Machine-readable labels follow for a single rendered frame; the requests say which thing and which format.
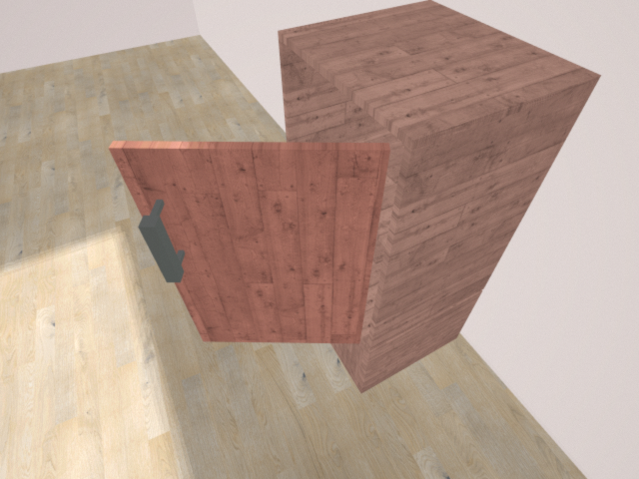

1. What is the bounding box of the cupboard door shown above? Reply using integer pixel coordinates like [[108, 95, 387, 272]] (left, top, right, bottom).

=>
[[109, 141, 390, 343]]

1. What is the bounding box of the handle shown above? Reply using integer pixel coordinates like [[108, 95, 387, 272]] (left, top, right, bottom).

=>
[[138, 200, 185, 282]]

